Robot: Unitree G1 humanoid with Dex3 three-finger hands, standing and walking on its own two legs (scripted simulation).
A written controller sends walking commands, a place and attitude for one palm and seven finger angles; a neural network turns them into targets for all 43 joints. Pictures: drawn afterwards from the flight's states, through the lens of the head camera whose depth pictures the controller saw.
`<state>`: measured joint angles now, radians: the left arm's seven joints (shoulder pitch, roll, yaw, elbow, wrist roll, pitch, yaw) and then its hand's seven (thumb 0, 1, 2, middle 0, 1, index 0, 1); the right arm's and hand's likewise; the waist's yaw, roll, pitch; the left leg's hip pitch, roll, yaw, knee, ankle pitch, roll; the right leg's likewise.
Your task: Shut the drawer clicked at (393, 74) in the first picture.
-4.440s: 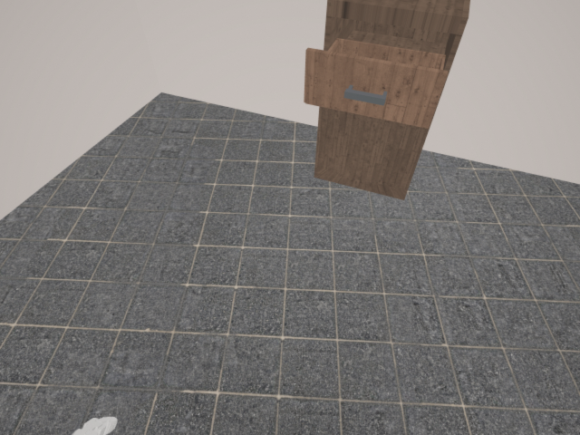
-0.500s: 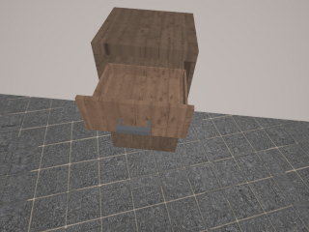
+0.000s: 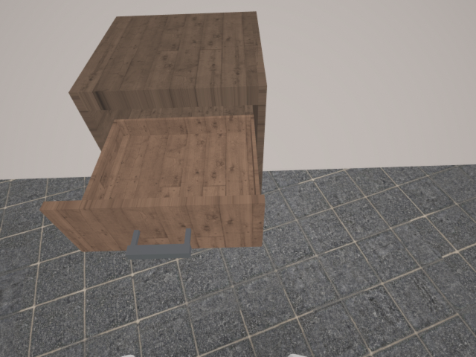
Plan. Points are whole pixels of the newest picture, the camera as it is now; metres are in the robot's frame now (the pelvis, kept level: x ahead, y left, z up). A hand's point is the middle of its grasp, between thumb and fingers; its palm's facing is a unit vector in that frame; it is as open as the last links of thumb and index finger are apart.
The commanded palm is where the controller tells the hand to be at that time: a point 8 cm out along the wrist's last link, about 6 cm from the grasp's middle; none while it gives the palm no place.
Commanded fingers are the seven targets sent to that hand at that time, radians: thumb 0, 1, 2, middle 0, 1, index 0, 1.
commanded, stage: come to a stop and stand still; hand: left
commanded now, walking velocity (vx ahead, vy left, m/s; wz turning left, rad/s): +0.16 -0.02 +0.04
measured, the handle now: (160, 242) +0.34 +0.18 -0.06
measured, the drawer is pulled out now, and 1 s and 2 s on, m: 0.30 0.30 0.29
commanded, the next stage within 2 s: look again from close up in 1.02 s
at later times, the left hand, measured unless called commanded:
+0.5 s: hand out of the picture +0.06 +0.18 -0.16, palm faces +0.04 -0.97 -0.23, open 7.3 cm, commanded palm none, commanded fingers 0.00 0.90 0.90 -0.20 -0.30 -0.20 -0.30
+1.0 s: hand out of the picture +0.02 +0.11 -0.16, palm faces +0.01 -0.99 -0.17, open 7.3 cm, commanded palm none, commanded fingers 0.00 0.90 0.90 -0.20 -0.30 -0.20 -0.30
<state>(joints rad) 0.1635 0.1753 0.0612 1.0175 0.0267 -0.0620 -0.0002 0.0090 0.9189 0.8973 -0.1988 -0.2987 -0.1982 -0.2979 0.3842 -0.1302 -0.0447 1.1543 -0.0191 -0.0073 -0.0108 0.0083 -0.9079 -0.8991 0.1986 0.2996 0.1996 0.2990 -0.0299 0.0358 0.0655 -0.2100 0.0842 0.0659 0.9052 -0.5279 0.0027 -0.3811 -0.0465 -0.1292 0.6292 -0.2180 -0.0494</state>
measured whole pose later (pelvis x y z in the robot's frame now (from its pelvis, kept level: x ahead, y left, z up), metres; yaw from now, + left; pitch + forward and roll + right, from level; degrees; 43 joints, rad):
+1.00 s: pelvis +0.03 -0.05 +0.02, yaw -1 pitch -2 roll +0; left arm 0.29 0.12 -0.01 1.13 0.01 0.00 0.03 0.02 0.92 0.90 -0.20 -0.30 -0.20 -0.30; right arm 0.33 -0.14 0.00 1.19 -0.02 0.03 -0.03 0.01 -0.91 -0.90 0.19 0.30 0.20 0.30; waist -0.01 0.01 0.04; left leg -0.23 0.08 0.02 0.42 -0.17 -0.06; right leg -0.12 0.05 -0.10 0.42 -0.28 -0.07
